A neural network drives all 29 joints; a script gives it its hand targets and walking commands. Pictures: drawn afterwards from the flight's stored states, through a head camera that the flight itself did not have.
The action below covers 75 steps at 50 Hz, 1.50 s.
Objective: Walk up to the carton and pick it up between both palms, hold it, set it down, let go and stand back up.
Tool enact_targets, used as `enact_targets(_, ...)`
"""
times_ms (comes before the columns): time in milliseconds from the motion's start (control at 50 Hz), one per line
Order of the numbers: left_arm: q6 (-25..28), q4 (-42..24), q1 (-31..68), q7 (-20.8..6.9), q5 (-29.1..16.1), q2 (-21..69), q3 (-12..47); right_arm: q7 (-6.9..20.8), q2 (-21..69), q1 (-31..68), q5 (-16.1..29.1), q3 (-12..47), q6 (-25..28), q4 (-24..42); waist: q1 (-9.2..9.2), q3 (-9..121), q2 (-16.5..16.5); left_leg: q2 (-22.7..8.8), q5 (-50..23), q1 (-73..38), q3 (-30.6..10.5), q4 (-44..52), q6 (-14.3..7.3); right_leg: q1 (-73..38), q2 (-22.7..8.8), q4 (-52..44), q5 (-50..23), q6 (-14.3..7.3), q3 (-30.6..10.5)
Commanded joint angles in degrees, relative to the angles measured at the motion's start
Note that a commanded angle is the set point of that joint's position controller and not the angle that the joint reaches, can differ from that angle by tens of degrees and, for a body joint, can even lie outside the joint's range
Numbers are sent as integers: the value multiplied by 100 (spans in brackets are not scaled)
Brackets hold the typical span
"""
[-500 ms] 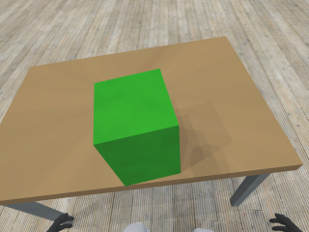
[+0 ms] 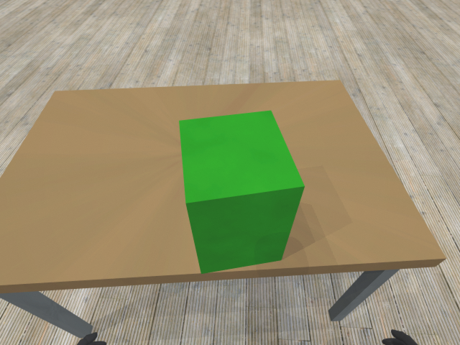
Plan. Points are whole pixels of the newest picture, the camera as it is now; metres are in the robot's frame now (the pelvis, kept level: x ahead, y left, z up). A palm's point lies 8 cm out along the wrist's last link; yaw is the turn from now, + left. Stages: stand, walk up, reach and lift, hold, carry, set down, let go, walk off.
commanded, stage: walk up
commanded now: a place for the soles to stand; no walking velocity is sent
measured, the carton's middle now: (234, 196) +0.39 +0.01 +0.01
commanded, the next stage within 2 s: reach and lift in 1.36 s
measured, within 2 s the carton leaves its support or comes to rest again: neither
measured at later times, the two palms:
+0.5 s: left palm out of the picture +0.05 +0.29 -0.11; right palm out of the picture +0.07 -0.31 -0.11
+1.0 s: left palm out of the picture +0.10 +0.29 -0.09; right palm out of the picture +0.06 -0.31 -0.12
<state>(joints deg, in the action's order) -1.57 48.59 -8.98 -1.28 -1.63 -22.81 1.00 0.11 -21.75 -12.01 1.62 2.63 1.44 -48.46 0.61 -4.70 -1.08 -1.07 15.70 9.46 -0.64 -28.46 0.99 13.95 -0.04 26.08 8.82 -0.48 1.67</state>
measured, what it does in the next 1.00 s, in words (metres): stands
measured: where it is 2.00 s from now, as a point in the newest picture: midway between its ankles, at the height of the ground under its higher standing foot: outside the picture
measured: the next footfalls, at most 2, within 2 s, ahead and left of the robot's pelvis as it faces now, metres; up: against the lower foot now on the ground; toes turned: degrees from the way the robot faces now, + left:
none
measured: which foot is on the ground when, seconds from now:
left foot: down 0.00-1.00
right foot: down 0.00-1.00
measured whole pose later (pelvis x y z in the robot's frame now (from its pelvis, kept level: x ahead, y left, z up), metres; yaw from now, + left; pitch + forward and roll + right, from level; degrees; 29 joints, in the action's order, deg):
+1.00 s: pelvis +0.01 -0.01 +0.01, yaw +2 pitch -2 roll +0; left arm 0.8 60.5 -4.9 -0.1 -1.0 -19.7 -0.7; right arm -0.4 -20.5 -10.7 0.8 -0.4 1.7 -62.4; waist -1.2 -3.0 1.1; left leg -0.6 10.7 5.8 -2.1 -18.7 1.5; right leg 10.6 -0.6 18.5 5.8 -0.9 3.2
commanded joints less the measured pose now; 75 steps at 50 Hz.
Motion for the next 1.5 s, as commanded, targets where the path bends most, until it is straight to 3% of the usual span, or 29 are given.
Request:
enact_targets(0, 184, -19, 243, 19, 28, -981, -307, -65, -1264, 430, 17, -400, 160, 184, 79, 358, 427, -879, -511, 547, -858, 1047, -247, -712, -626, -501, -187, -42, -597)
enact_targets(60, 211, 208, 287, 32, -3, -981, -285, -37, -1277, 350, -24, -478, 156, -3, 19, 291, 188, -747, -125, 481, -790, 1179, -209, -598, -669, -671, 66, -19, -553)
enact_targets(80, 215, 266, 269, 37, -5, -1018, -302, -46, -1280, 411, 6, -461, 155, -38, -9, 300, 351, -793, 137, 507, -818, 1191, -238, -563, -620, -666, 183, -16, -577)
enact_targets(100, 238, 368, 222, 49, 2, -904, -277, -36, -1292, 440, -39, -463, 150, -153, 48, 170, 218, -826, 198, 643, -858, 1332, -245, -694, -688, -766, 23, -23, -610)
enact_targets(140, 241, 356, 411, 41, 8, -1060, -319, -31, -1169, 327, -16, -458, 141, -261, -67, 356, 7, -671, 183, 377, -758, 1210, -225, -506, -715, -818, 423, -22, -629)
enact_targets(160, 260, 411, 351, 42, -1, -975, -308, -32, -1151, 372, 14, -471, 127, -271, 2, 279, 258, -676, 105, 454, -693, 1109, -236, -477, -717, -854, 387, -41, -653)
enact_targets(180, 285, 440, 363, 49, 26, -946, -331, -28, -1093, 470, -26, -453, 135, -282, -47, 358, 280, -662, 163, 328, -647, 1227, -238, -450, -748, -854, 331, -50, -639)
enact_targets(220, 309, 544, 387, 38, 52, -963, -330, -43, -1079, 508, -20, -462, 136, -387, -59, 487, -120, -626, 280, 225, -677, 1242, -254, -461, -727, -982, 489, 13, -586)
enact_targets(260, 314, 573, 369, 49, 30, -1029, -353, -35, -1086, 474, 9, -506, 99, -410, -66, 382, -140, -572, 141, 150, -586, 1147, -241, -179, -804, -1108, 711, -39, -774)
enact_targets(300, 339, 637, 415, 65, 35, -1016, -389, -47, -1051, 440, -17, -496, 96, -541, -87, 333, 158, -590, -84, 127, -589, 1123, -247, -223, -848, -1140, 569, -76, -772)
enact_targets(360, 352, 697, 477, 86, 62, -958, -399, -54, -1106, 397, -76, -540, 112, -567, -153, 522, 23, -570, -158, 3, -538, 1078, -254, -243, -819, -1079, 516, -118, -735)
enact_targets(460, 304, 730, 388, 108, 64, -900, -406, -78, -951, 357, -62, -496, 86, -758, -74, 494, -85, -587, -324, 133, -548, 1187, -234, -435, -809, -1131, 524, -76, -659)
enact_targets(640, 354, 706, 499, 148, 66, -896, -429, -73, -944, 161, -89, -518, 103, -947, -109, 537, 136, -580, -459, 161, -574, 1233, -253, -673, -911, -1102, 307, -155, -789)
enact_targets(720, 359, 810, 484, 156, 71, -907, -435, -92, -941, 147, -42, -520, 106, -1022, -112, 579, -51, -627, -652, 99, -584, 1276, -212, -884, -851, -1098, 12, -118, -639)
enact_targets(800, 336, 825, 499, 169, 14, -864, -421, -103, -943, 203, -112, -525, 120, -1107, -8, 369, 64, -622, -817, 329, -574, 1321, -211, -934, -834, -1103, -55, -120, -630)
enact_targets(840, 329, 807, 505, 167, 44, -847, -414, -106, -1035, 148, -82, -527, 122, -1142, -67, 609, 145, -620, -850, 77, -539, 1276, -177, -889, -792, -1093, -68, -103, -520)
enact_targets(880, 327, 908, 508, 180, 73, -818, -421, -108, -947, 275, -63, -505, 147, -1088, -89, 466, -71, -635, -896, 155, -613, 1321, -205, -945, -776, -995, -406, -80, -461)
enact_targets(900, 330, 905, 529, 175, 57, -818, -429, -97, -978, 172, -73, -528, 157, -1115, -89, 638, 102, -612, -920, 79, -563, 1349, -163, -969, -765, -980, -361, -58, -411)
enact_targets(1080, 337, 930, 463, 179, 57, -744, -409, -102, -882, 206, -102, -527, 114, -1165, -109, 433, 45, -590, -605, 121, -576, 1431, -184, -821, -829, -1129, 19, -61, -474)
enact_targets(1160, 340, 938, 398, 185, 85, -826, -413, -105, -914, 350, -102, -525, 114, -1114, -77, 621, 218, -603, -909, -89, -555, 1396, -164, -900, -817, -1083, -334, -73, -479)
enact_targets(1200, 347, 961, 416, 195, 111, -786, -423, -108, -922, 415, -84, -527, 100, -1112, -68, 535, 56, -620, -840, 54, -582, 1397, -219, -920, -822, -1124, -263, -56, -431)
enact_targets(1260, 359, 957, 405, 190, 79, -807, -427, -123, -892, 366, -74, -529, 94, -1133, -137, 537, 137, -615, -797, -27, -595, 1451, -228, -854, -877, -1147, -208, -94, -481)
enact_targets(1300, 353, 983, 316, 195, 41, -774, -427, -99, -969, 410, -96, -527, 95, -1101, -60, 413, 302, -583, -712, 133, -621, 1423, -174, -903, -836, -1133, -259, -70, -487)
enact_targets(1340, 375, 1059, 287, 186, 81, -765, -435, -110, -910, 462, -78, -524, 94, -1103, -68, 424, 122, -590, -818, 6, -651, 1454, -219, -830, -833, -1146, -275, -79, -463)
enact_targets(1360, -928, -1219, 3012, 278, -10, -641, -403, 58, -340, 3093, -1070, -1346, 563, -553, -451, 429, 54, 35, 1284, 1452, 504, 416, 168, -629, 15, 17, 1499, -189, 254)
enact_targets(1380, -1647, -1389, 2657, 411, 194, -614, -489, 289, -776, 2465, -972, -1554, 419, -563, -382, -51, -49, 1, 1833, 2048, 553, 369, -24, -1174, -10, 360, 1651, -203, 292)
enact_targets(1400, -2022, -1879, 2462, 413, 184, -515, -350, 417, -765, 2197, -895, -1497, 270, -36, -474, -43, -238, -11, 1864, 2269, 662, 244, -93, -1297, -30, 514, 1454, -127, 299)
enact_targets(1440, -2496, -2176, 2131, 358, 127, -509, -389, 473, -849, 2103, -601, -1471, 121, 252, -273, 540, -150, -62, 1097, 1717, 690, -126, -11, -634, -73, 643, 871, -120, 218)
enact_targets(1480, -2925, -2529, 1458, 260, 338, -448, -505, 464, -904, 1560, -216, -1302, -9, 412, -191, 1323, 223, -164, -632, 1023, 622, -601, 159, -756, 52, 910, -606, -186, 348)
